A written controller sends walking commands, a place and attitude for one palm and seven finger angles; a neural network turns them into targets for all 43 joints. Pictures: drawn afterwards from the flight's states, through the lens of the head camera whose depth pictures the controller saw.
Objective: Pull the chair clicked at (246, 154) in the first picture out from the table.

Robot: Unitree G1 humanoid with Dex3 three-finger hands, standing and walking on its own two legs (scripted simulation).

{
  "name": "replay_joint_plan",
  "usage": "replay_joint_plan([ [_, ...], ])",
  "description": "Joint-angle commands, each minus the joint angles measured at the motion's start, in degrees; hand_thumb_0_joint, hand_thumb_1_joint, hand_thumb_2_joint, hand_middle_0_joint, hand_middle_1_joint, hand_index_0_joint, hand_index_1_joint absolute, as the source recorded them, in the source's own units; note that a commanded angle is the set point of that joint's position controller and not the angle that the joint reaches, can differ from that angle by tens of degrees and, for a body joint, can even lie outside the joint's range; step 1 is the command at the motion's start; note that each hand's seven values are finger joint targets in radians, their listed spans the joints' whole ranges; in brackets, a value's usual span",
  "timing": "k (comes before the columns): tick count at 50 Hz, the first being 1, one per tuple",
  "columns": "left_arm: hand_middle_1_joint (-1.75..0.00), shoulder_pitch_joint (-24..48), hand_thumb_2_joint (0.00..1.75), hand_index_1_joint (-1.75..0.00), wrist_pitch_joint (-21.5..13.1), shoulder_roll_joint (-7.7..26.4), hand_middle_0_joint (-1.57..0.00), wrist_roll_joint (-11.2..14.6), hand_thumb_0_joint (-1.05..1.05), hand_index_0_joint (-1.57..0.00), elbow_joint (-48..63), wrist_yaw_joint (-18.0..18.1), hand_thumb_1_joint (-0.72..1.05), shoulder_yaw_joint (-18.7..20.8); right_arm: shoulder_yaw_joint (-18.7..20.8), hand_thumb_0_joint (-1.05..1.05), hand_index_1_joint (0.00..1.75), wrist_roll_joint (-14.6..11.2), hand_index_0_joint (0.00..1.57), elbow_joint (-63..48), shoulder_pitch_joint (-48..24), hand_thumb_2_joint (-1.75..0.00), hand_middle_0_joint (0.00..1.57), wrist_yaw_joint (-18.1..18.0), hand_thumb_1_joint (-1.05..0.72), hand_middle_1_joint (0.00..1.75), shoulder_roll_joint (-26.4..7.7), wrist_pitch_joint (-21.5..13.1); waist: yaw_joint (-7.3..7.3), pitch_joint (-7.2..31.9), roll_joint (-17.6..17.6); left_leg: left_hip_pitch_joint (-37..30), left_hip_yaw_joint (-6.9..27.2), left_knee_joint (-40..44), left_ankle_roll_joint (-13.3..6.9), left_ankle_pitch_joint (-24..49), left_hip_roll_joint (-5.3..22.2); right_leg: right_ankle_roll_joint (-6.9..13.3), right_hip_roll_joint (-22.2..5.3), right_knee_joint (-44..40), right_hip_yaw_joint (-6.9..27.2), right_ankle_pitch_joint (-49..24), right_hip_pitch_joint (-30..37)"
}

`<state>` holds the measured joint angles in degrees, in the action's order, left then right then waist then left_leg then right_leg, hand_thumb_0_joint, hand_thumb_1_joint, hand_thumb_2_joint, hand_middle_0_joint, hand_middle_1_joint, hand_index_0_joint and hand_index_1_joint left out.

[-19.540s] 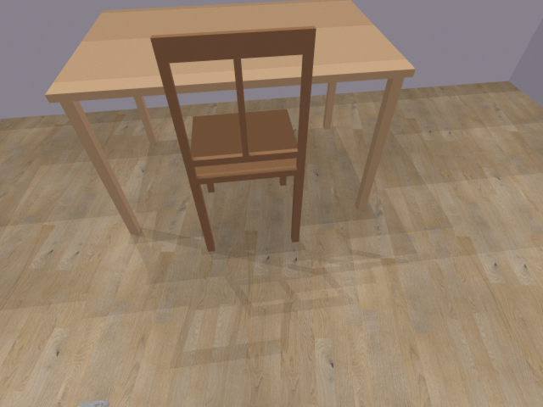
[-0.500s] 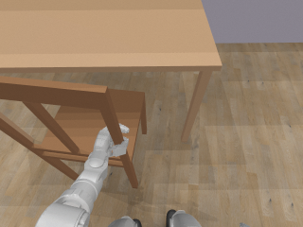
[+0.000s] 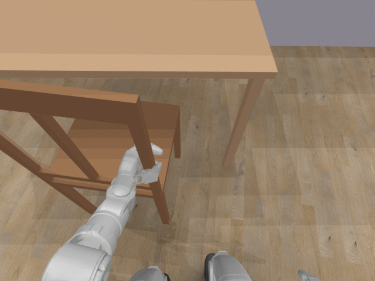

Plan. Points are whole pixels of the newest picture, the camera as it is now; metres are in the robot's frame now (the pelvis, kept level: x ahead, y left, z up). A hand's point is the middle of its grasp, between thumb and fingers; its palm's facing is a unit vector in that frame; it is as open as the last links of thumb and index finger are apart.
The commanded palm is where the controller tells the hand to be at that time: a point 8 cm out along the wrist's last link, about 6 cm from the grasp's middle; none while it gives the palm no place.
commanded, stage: step backward, pulling the chair out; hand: left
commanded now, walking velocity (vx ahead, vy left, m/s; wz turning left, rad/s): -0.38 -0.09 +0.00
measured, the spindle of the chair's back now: (72, 151) +0.41 +0.30 -0.05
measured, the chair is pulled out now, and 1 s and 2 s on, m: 0.14 0.25 0.49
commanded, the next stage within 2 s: stop walking, hand still on the chair in 1.78 s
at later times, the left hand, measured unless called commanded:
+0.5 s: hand (149, 189) +0.31 +0.09 -0.06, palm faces -0.12 -0.98 -0.14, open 5.9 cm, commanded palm +0.31 +0.15 -0.05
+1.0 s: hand (149, 227) +0.23 +0.09 -0.05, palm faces -0.10 -0.99 -0.14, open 6.0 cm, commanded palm +0.23 +0.14 -0.05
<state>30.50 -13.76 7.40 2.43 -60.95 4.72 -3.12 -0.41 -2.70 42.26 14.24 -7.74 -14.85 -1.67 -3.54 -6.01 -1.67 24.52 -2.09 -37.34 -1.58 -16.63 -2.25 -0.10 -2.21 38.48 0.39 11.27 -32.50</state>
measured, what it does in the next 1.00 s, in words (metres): walks backwards: right foot, then left foot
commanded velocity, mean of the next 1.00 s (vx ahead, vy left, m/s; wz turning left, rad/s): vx -0.38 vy -0.05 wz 0.06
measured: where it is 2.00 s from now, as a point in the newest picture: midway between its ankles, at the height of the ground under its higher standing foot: outside the picture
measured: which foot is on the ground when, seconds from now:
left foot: down 0.00-0.70, up 0.72-0.84, down 0.86-1.00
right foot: down 0.00-0.42, up 0.44-0.58, down 0.60-0.92, up 0.94-1.00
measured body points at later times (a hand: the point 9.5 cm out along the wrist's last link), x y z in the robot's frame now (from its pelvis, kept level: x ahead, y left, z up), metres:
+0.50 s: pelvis -0.05 +0.00 +0.01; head +0.04 +0.00 +0.45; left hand +0.32 +0.14 -0.04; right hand +0.03 -0.27 -0.11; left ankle +0.01 +0.11 -0.72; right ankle +0.01 -0.12 -0.71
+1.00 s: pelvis -0.13 -0.01 +0.01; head -0.05 -0.01 +0.45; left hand +0.23 +0.14 -0.04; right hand -0.06 -0.28 -0.11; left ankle -0.09 +0.11 -0.72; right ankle -0.11 -0.13 -0.70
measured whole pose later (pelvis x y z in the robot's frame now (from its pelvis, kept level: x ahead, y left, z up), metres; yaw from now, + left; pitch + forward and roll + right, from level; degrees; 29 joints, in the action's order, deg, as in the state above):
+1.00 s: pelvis -0.13 -0.01 +0.01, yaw -2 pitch +3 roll +0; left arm 29.5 -12.4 9.3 3.3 -60.7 3.4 -0.1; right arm 0.2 -0.5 42.7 12.4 -6.6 -14.2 -1.6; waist -3.1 -7.5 -0.4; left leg 23.0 1.9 -32.4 0.1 -12.8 -0.1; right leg -0.2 0.5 41.4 0.5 21.4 -26.4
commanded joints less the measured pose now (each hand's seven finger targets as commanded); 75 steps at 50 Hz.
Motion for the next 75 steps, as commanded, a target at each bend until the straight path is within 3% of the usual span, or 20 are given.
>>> replay_joint_plan([
  [1,-1.45,21.02,0.9,-1.45,-4.19,4.56,-0.5,-1.82,0.0,-0.5,12.55,0.25,0.9,0.25,2.48,0.0,0.3,1.45,0.2,-4.84,2.62,-0.9,0.2,0.19,-0.9,0.3,-5.78,-1.48,1.06,24.14,9.2,-14.98,13.73,6.8,-4.29,39.71,18.82,0.61,-0.28,3.64,1.57,1.52,10.47],
  [5,-1.45,20.01,0.9,-1.45,-5.12,7.22,-0.5,-3.16,0.0,-0.5,11.58,-0.05,0.9,1.78,3.42,0.0,0.3,1.64,0.2,-3.27,4.32,-0.9,0.2,0.99,-0.9,0.3,-6.48,-1.3,-0.32,28.42,8.3,-17.33,8.34,1.78,-0.12,45.4,15.46,0.78,-2.21,-3.6,2.85,-23.28,16.46],
  [13,-1.45,14.34,0.9,-1.45,-3.79,12.76,-0.5,-1.86,0.0,-0.5,9.89,0.21,0.9,4.7,2.99,0.0,0.3,0.31,0.2,-5.39,1.13,-0.9,0.2,-0.26,-0.9,0.3,-5.89,-0.42,1.33,29.39,-2.85,-2.07,5.28,-8.56,3.39,-12.23,2.87,6.49,-15.52,-16.04,15.33,-21.14,22.81],
  [17,-1.45,14.86,0.9,-1.45,-2.14,10.21,-0.5,-1.49,0.0,-0.5,11.2,0.01,0.9,3.27,1.64,0.0,0.3,0.34,0.2,-4.53,1.64,-0.9,0.2,-0.5,-0.9,0.3,-6.17,0.03,-0.22,27.97,-4.48,-7.05,5.38,4.6,2.42,-2.01,4.45,3.77,-11.03,-13.35,7.39,-21.34,22.94],
  [19,-1.45,16.29,0.9,-1.45,-2.83,9.31,-0.5,-0.83,0.0,-0.5,14.23,0.11,0.9,1.64,1.71,0.0,0.3,0.26,0.2,-6.34,-0.84,-0.9,0.2,-1.07,-0.9,0.3,-7.63,0.33,0.67,25.43,8.87,-8.53,12.2,15.11,-1.33,15.82,12.51,-0.76,-2.03,-5.12,0.99,-8.42,18.08],
  [21,-1.45,19.18,0.9,-1.45,-2.85,6.66,-0.5,-0.25,0.0,-0.5,15.31,-0.29,0.9,0.01,1.58,0.0,0.3,0.39,0.2,-7.91,-2.57,-0.9,0.2,-0.54,-0.9,0.3,-5.99,0.56,1.21,23.06,14.11,-4.58,16.51,18.64,-4.38,7.92,18.43,0.11,1.25,3.96,0.5,9.64,16.24],
  [25,-1.45,19.5,0.9,-1.45,-3.44,7.36,-0.5,-1.38,0.0,-0.5,12.55,0.11,0.9,1.94,2.68,0.0,0.3,2.03,0.2,-4.51,1.8,-0.9,0.2,0.11,-0.9,0.3,-6.12,-0.91,0.52,25.09,11.01,-21.51,16.17,9.22,-6.08,41.52,20.3,0.23,1.26,1.26,1.44,9.18,9.61],
  [28,-1.45,20.01,0.9,-1.45,-4.1,7.8,-0.5,-2.5,0.0,-0.5,10.54,-0.26,0.9,2.08,3.22,0.0,0.3,2.25,0.2,-3.17,2.34,-0.9,0.2,1.34,-0.9,0.3,-6.82,-1.77,0.06,25.14,12.95,-23.48,13.54,6.27,-4.34,45.59,18.8,0.34,1.14,-4.43,1.41,2.33,11.57],
  [32,-1.45,17.33,0.9,-1.45,-4.84,12.09,-0.5,-2.52,0.0,-0.5,10.01,-0.08,0.9,5.38,4.01,0.0,0.3,1.48,0.2,-2.69,2.09,-0.9,0.2,1.36,-0.9,0.3,-6.74,-1.95,0.41,29.15,8.32,-17.59,8.08,2.69,-1.04,35.36,14.52,-0.06,-0.65,-9.9,2.55,-18.55,19.75],
  [37,-1.45,14.71,0.9,-1.45,-3.68,15.28,-0.5,-2.24,0.0,-0.5,8.9,0.15,0.9,6.91,2.56,0.0,0.3,0.92,0.2,-4.46,-2.84,-0.9,0.2,0.2,-0.9,0.3,-5.28,-2.23,2.14,25.08,-2.1,-0.78,6.71,-13.88,3.82,-10.7,2.91,8.23,-17.03,-16.44,14.69,-22.98,21.58],
  [42,-1.45,15.01,0.9,-1.45,-1.76,11.85,-0.5,-1.42,0.0,-0.5,9.75,0.18,0.9,4.78,1.63,0.0,0.3,1.07,0.2,-2.53,0.3,-0.9,0.2,-0.9,-0.9,0.3,-7.05,-2.54,0.39,25.46,-1.7,-8.24,7.96,8.92,2.09,11.04,6.61,3.1,-9.24,-7.86,4.59,-28.21,24.21],
  [46,-1.45,21.57,0.9,-1.45,-2.86,5.97,-0.5,-1.1,0.0,-0.5,14.85,-0.74,0.9,0.35,1.82,0.0,0.3,2.25,0.2,-5.12,-1.55,-0.9,0.2,0.2,-0.9,0.3,-5.65,-1.19,0.1,26.17,18.44,-16.92,18.65,13.71,-4.72,36.36,18.08,-0.53,1.26,5.81,0.54,8.13,11.39],
  [51,-1.45,19.1,0.9,-1.45,-3.31,7.04,-0.5,-1.76,0.0,-0.5,10.55,-0.3,0.9,2.72,3.63,0.0,0.3,2.57,0.2,-2.81,3.34,-0.9,0.2,2.4,-0.9,0.3,-6.54,-2.48,-0.35,27.58,13.83,-32.16,17.66,6.32,-6.07,56.87,18.92,-0.18,2.98,-1.52,1.59,10.29,7.03],
  [56,-1.45,17.44,0.9,-1.45,-3.7,10.28,-0.5,-2.46,0.0,-0.5,9.21,-1.25,0.9,3.85,3.12,0.0,0.3,1.51,0.2,-3.89,-0.01,-0.9,0.2,2.44,-0.9,0.3,-5.96,-2.5,0.68,24.41,11.64,-12.06,9.35,3.65,-0.88,30.59,12.71,0.47,-1.25,-11.77,3.29,-16.21,21.7],
  [58,-1.45,15.3,0.9,-1.45,-3.54,16.75,-0.5,-1.8,0.0,-0.5,8.39,-0.71,0.9,7.45,3.99,0.0,0.3,0.06,0.2,-4.27,0.88,-0.9,0.2,1.39,-0.9,0.3,-6.21,-2.74,0.77,28.12,-5.93,-2.89,2.97,-8.39,4.19,-1.42,3.43,4.4,-12.74,-14.54,13.16,-33.71,27.78],
  [60,-1.45,14.34,0.9,-1.45,-1.86,15.51,-0.5,-1.86,0.0,-0.5,7.06,-0.77,0.9,7.5,2.73,0.0,0.3,0.73,0.2,-4.4,-3.9,-0.9,0.2,1.13,-0.9,0.3,-5.67,-2.86,3.24,26.17,-2.91,3.19,9.12,-21.34,4.36,-13.76,1.73,9.39,-19.41,-14.23,16.67,-34.28,25.7],
  [67,-1.45,15.88,0.9,-1.45,0.84,11.11,-0.5,-1.14,0.0,-0.5,8.37,-0.26,0.9,4.69,1.02,0.0,0.3,0.96,0.2,-1.81,0.69,-0.9,0.2,-0.53,-0.9,0.3,-6.84,-1.88,0.99,26.5,-5.97,-6.05,5.98,4.21,3.98,-4.52,2.51,5.61,-13.09,-10.9,7.3,-37.7,29.45],
  [71,-1.45,20.29,0.9,-1.45,-0.23,5.38,-0.5,-0.6,0.0,-0.5,12.06,-1.09,0.9,0.1,2.09,0.0,0.3,0.65,0.2,-3.57,1.68,-0.9,0.2,-0.4,-0.9,0.3,-7.83,-0.65,0.56,27.24,4.38,-17.63,10.25,10.6,-0.68,33.16,12.43,-1.9,0.25,-5.19,-0.64,-15.83,17.17],
  [73,-1.45,25.09,0.9,-1.45,-1.37,2.67,-0.5,-0.7,0.0,-0.5,17.14,-1.94,0.9,-2.7,1.5,0.0,0.3,2.47,0.2,-5.69,-1.55,-0.9,0.2,-0.05,-0.9,0.3,-5.73,-0.03,-0.07,27.78,19.9,-18.26,13.47,14.12,-2.35,37.93,15.75,-0.93,1.09,5.5,-1.12,5.26,12.12],
  [75,-1.45,21.38,0.9,-1.45,-1.55,3.54,-0.5,-0.61,0.0,-0.5,12.52,-1.31,0.9,0.01,2.47,0.0,0.3,2.8,0.2,-4.33,1.15,-0.9,0.2,0.83,-0.9,0.3,-5.74,-0.04,0.78,25.17,16.27,-22.88,15.69,11.4,-5.56,46.16,18.58,-0.05,2.39,6.13,0.14,13.11,6.97],
])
